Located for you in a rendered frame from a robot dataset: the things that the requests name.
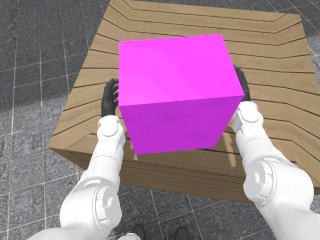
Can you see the robot left forearm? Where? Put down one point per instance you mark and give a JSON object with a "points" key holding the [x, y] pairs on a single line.
{"points": [[106, 161]]}

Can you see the carton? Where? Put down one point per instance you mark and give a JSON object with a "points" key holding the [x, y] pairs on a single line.
{"points": [[176, 93]]}

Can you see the pedestal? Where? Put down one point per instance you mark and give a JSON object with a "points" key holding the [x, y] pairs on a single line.
{"points": [[269, 47]]}

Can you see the robot right forearm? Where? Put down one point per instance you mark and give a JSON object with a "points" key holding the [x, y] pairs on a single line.
{"points": [[251, 139]]}

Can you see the robot foot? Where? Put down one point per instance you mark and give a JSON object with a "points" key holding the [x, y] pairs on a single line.
{"points": [[181, 233], [139, 230]]}

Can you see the robot left hand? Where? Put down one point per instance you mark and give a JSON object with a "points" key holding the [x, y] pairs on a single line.
{"points": [[108, 106]]}

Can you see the robot left foot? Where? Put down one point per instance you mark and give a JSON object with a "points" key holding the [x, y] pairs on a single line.
{"points": [[139, 230]]}

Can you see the robot right foot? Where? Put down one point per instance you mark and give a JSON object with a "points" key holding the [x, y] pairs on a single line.
{"points": [[181, 233]]}

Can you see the left robot upper arm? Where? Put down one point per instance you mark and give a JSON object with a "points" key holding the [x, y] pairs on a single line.
{"points": [[88, 214]]}

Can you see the robot right hand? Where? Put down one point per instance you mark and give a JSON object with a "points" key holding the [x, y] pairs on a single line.
{"points": [[243, 83]]}

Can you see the right robot upper arm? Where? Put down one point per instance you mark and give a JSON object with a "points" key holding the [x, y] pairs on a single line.
{"points": [[283, 195]]}

